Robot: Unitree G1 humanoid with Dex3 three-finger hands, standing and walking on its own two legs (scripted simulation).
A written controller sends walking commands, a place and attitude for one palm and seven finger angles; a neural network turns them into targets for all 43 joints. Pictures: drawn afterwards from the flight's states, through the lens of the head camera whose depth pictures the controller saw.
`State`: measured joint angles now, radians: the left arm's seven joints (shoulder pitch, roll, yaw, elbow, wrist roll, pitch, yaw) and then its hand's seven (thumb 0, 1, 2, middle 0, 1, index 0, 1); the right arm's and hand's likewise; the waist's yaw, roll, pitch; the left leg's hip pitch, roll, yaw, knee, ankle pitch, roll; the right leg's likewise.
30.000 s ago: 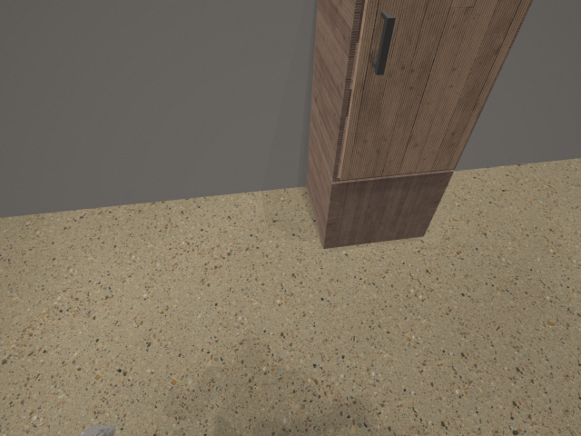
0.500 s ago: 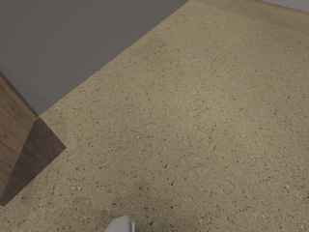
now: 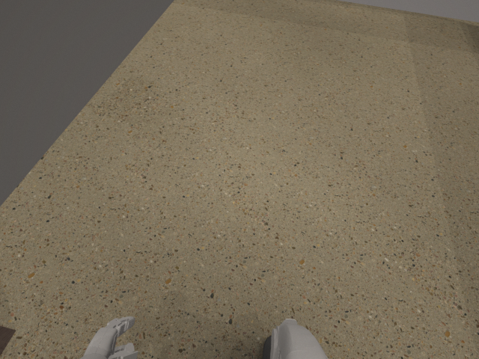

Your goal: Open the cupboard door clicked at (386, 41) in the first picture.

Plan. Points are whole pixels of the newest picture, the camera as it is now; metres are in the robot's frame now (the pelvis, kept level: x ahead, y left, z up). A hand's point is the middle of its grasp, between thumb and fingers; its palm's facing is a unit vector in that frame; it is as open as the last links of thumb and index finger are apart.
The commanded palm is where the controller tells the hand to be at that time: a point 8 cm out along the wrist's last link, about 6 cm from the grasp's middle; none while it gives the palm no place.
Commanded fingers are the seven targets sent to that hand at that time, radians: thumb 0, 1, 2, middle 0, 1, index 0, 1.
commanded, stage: walk to a spot facing it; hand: left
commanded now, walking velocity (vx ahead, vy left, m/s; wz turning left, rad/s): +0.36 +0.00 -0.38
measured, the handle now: out of the picture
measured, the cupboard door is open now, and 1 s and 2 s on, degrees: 36 36 36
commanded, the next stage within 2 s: turn to face it in 0.70 s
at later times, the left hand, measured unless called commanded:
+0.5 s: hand (160, 285) +0.28 +0.17 -0.19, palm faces -0.07 -0.98 -0.20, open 7.2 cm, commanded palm none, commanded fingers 0.00 0.90 0.90 -0.20 -0.30 -0.20 -0.30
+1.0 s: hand (224, 164) +0.61 +0.04 -0.17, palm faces -0.26 -0.94 -0.21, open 7.4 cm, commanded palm none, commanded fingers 0.00 0.90 0.90 -0.20 -0.30 -0.20 -0.30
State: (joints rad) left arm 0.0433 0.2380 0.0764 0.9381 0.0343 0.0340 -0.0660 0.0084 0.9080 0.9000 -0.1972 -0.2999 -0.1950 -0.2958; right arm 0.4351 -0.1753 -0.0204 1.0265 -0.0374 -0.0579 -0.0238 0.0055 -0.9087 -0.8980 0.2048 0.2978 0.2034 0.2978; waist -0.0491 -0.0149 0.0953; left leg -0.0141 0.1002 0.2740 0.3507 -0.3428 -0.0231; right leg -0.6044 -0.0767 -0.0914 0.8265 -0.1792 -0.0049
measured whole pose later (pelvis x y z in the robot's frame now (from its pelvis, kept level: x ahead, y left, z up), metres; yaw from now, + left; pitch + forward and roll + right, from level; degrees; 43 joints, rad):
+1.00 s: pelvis +0.45 -0.10 -0.01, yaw -14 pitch +0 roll +0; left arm 0.11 0.17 0.05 1.00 0.02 -0.05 0.01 0.00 0.91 0.90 -0.20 -0.30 -0.20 -0.30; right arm 0.32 -0.20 -0.05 1.10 -0.01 0.02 -0.02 0.01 -0.92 -0.90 0.20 0.30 0.20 0.30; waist -0.05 0.02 0.09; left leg -0.40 0.10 0.07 1.10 -0.50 -0.04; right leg -0.33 -0.05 -0.17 0.59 -0.27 -0.03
